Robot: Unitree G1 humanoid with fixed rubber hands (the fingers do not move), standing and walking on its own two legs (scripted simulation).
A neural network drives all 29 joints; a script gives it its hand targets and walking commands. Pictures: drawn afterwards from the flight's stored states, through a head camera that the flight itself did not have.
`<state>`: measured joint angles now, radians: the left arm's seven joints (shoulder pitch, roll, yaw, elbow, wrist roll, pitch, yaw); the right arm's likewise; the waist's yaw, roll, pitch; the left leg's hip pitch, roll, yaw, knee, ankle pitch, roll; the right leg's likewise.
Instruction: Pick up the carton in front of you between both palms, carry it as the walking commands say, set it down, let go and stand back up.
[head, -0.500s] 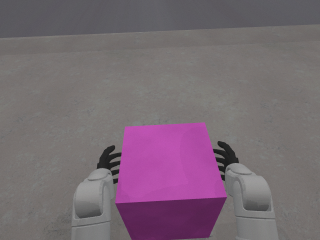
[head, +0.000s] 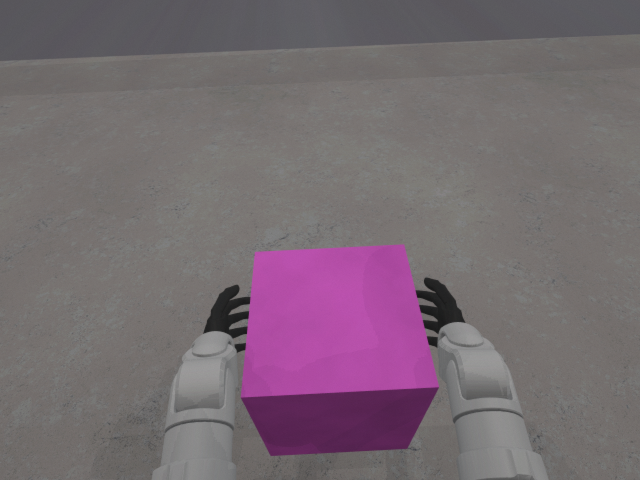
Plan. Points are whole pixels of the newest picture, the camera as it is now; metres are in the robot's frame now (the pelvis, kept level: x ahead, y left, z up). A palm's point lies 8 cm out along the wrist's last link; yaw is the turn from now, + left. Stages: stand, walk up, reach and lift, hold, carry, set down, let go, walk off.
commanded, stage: carry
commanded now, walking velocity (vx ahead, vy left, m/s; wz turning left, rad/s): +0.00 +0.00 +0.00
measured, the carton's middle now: (334, 354) +0.30 +0.00 -0.05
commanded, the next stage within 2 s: hold in 0.40 s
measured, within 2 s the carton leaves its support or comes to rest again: neither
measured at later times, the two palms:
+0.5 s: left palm (220, 345) +0.28 +0.14 +0.04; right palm (458, 338) +0.27 -0.15 +0.04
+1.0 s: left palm (242, 330) +0.31 +0.13 +0.01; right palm (464, 342) +0.28 -0.17 +0.02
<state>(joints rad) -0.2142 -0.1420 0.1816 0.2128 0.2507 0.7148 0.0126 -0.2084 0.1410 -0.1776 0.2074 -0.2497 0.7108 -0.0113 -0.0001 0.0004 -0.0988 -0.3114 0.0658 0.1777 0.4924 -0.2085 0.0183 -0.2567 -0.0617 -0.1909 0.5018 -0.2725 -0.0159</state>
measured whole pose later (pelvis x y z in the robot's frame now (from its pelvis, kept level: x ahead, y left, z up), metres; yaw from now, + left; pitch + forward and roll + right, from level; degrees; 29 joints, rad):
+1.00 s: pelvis -0.05 +0.01 -0.02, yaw -7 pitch -7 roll +0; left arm -0.64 -0.18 0.56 0.61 0.47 0.54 -0.05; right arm -0.64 0.19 -0.57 0.62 -0.47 0.53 0.04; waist 0.01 -0.01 0.16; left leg -0.28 -0.02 0.00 0.65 -0.25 0.02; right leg -0.27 0.02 0.01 0.65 -0.27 -0.02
